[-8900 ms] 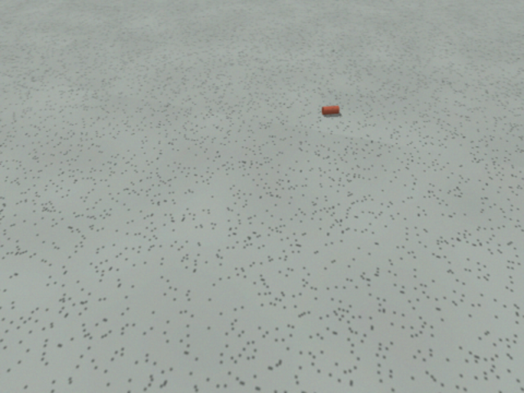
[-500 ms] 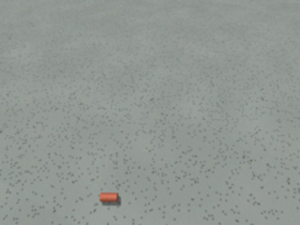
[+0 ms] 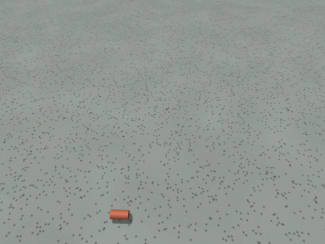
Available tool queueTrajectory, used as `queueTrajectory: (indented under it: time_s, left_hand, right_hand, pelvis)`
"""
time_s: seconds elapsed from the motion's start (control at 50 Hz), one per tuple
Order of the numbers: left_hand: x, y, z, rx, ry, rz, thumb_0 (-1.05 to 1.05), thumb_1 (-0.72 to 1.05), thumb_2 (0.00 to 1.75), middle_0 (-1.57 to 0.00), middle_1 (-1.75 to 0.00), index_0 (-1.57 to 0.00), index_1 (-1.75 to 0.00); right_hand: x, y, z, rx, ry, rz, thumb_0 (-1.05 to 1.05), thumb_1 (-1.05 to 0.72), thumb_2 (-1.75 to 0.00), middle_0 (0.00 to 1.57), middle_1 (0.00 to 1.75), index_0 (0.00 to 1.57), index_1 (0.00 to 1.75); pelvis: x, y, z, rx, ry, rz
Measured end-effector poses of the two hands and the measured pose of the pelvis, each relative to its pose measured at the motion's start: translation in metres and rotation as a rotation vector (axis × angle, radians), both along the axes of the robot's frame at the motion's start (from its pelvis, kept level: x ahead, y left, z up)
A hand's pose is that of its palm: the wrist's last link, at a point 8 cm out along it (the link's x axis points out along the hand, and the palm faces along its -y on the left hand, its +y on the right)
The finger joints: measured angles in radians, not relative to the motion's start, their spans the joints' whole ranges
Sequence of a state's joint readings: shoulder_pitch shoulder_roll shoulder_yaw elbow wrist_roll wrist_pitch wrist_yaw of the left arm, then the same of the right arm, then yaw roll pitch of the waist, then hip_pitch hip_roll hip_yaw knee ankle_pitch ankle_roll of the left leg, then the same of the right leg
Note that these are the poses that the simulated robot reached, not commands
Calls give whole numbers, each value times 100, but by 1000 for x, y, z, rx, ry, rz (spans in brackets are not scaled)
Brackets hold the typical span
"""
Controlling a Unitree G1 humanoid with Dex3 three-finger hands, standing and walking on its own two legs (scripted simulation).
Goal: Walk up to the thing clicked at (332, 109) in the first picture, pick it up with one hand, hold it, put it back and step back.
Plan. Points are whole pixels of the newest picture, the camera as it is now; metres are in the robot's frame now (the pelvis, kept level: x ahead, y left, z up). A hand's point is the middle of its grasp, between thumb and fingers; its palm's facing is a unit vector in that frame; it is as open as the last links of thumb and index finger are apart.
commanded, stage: stand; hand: left
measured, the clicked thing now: (119, 214) +0.41 +0.27 -0.76
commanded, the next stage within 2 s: walk up in 0.74 s
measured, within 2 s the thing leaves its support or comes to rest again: neither
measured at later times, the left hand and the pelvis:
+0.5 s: hand out of the picture +0.07 +0.25 -0.16, palm faces -0.03 -0.94 -0.33, open 7.4 cm; pelvis +0.00 +0.00 +0.00, yaw +0 degrees
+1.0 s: hand out of the picture +0.05 +0.34 -0.17, palm faces -0.02 -0.89 -0.45, open 7.4 cm; pelvis -0.02 +0.05 -0.02, yaw +2 degrees
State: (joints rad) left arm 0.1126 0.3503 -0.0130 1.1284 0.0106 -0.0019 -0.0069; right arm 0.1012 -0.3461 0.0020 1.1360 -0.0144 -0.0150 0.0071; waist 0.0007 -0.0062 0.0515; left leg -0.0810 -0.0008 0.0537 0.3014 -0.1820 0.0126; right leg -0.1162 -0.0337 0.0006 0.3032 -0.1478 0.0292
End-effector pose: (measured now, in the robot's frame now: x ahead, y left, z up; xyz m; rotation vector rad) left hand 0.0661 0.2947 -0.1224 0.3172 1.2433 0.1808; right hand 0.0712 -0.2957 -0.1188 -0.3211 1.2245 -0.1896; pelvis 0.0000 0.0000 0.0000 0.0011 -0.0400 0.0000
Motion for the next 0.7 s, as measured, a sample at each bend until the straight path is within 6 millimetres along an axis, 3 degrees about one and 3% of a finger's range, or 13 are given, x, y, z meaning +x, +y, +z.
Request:
queueTrajectory:
  time_s: [0.7]
  left_hand:
    - [0, 1, -1, -2, -4, 5, 1, 91, 90, -20, -30, -20, -30]
  right_hand:
    - [0, 0, 1, -5, 4, 5, 1, -90, -89, 20, 30, 20, 30]
  pelvis:
    - [2, 0, 0, -3, 0, 8]
